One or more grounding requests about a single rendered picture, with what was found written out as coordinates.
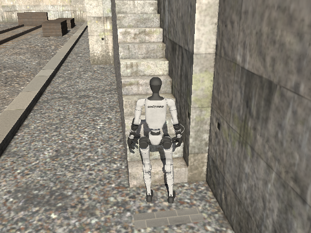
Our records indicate stairs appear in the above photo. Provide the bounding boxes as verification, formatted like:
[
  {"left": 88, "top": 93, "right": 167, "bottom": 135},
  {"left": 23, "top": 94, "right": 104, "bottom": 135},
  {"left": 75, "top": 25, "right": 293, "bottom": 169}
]
[{"left": 111, "top": 0, "right": 188, "bottom": 187}]

